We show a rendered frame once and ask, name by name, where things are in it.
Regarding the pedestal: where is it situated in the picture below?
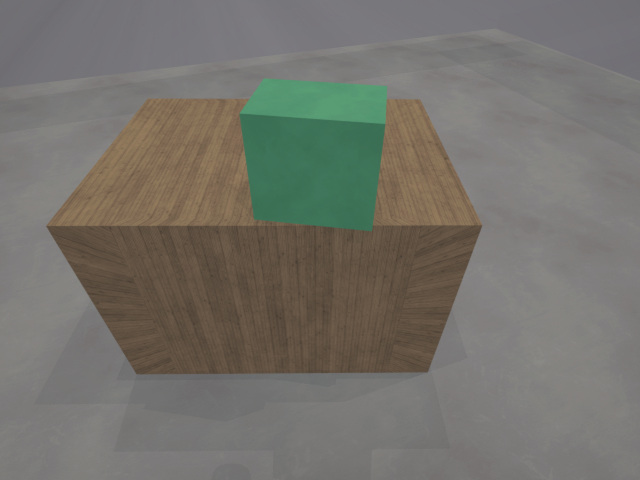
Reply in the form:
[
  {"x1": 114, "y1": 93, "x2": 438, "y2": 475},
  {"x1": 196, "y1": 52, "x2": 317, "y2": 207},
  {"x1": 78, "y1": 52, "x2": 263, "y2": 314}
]
[{"x1": 46, "y1": 98, "x2": 482, "y2": 374}]

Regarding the carton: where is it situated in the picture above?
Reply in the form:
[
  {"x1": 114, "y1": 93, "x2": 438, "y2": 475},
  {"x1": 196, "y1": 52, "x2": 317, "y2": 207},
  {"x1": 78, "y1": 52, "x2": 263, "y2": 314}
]
[{"x1": 239, "y1": 78, "x2": 387, "y2": 231}]

